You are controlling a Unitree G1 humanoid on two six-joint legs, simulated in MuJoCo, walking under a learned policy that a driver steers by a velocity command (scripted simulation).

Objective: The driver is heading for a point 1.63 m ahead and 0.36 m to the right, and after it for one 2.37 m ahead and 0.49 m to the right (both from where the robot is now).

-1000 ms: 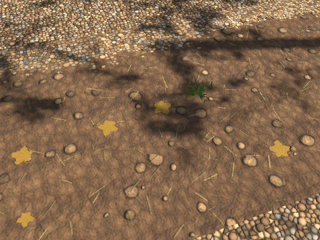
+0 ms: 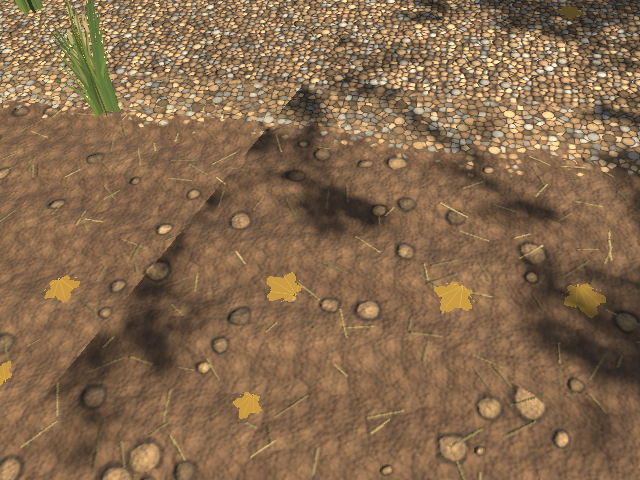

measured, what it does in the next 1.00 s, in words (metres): shifts its weight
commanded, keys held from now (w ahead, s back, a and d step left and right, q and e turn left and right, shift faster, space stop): no key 0.70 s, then w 0.30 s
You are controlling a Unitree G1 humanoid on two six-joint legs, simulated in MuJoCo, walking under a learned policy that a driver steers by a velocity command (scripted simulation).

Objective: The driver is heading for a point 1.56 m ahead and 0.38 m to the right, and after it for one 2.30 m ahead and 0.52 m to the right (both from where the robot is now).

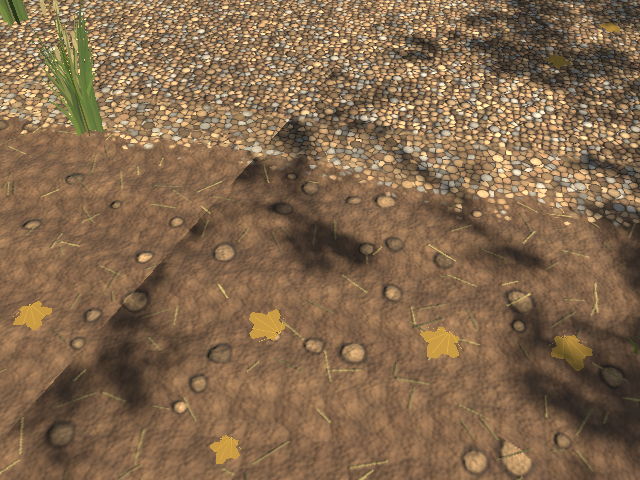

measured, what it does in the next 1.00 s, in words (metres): walks ahead: right foot, then left foot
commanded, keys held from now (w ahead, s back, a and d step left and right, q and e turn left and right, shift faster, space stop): w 0.94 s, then w+e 0.06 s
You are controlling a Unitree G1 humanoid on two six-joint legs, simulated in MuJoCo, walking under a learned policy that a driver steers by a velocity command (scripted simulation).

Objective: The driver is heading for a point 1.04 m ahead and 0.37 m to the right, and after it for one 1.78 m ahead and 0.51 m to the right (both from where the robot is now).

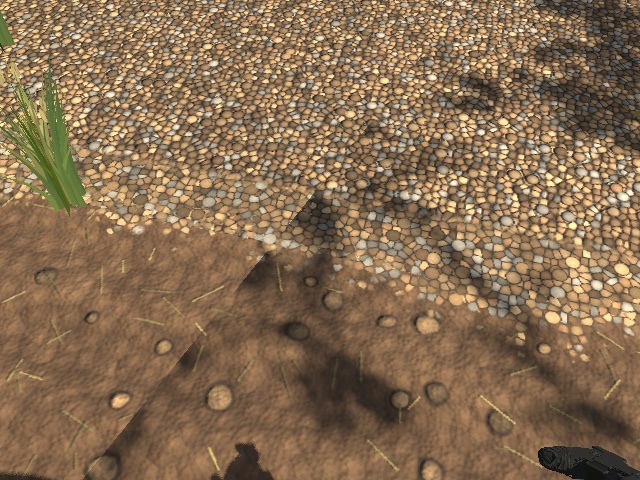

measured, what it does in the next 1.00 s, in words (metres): walks ahead, turning right: right foot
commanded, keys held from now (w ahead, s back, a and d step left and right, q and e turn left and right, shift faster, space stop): w+e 0.92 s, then w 0.08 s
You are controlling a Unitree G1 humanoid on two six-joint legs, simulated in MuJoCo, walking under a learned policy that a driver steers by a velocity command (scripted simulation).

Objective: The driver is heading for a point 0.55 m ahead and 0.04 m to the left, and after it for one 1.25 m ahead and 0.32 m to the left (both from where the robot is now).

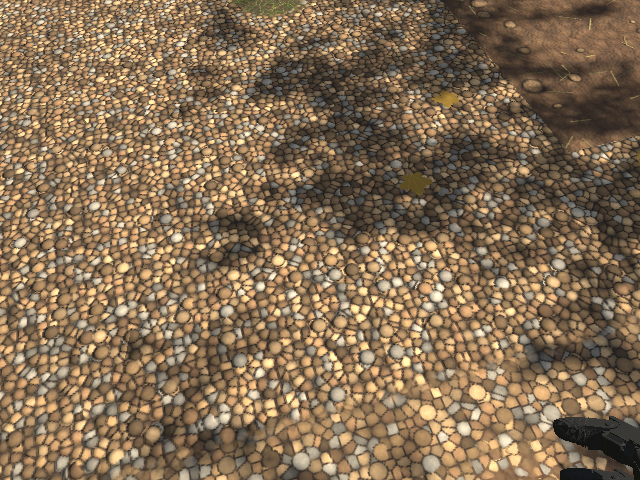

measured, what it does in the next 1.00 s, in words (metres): walks ahead: left foot, then right foot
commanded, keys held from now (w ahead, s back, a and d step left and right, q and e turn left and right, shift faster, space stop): w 0.52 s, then w+q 0.48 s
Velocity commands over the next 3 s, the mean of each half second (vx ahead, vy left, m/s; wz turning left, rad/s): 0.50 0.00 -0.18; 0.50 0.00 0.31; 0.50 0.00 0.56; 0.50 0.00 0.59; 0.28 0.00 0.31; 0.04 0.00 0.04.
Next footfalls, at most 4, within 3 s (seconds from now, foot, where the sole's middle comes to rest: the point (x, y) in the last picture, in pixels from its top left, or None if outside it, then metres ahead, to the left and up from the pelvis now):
0.02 left None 0.17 0.12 -0.76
0.50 right None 0.41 -0.15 -0.76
1.04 left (333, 376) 0.70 0.10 -0.76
1.52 right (387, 264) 1.02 -0.02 -0.76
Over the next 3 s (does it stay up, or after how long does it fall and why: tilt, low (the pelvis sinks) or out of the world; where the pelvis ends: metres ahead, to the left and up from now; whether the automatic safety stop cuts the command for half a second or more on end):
stays up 1.20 0.35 0.00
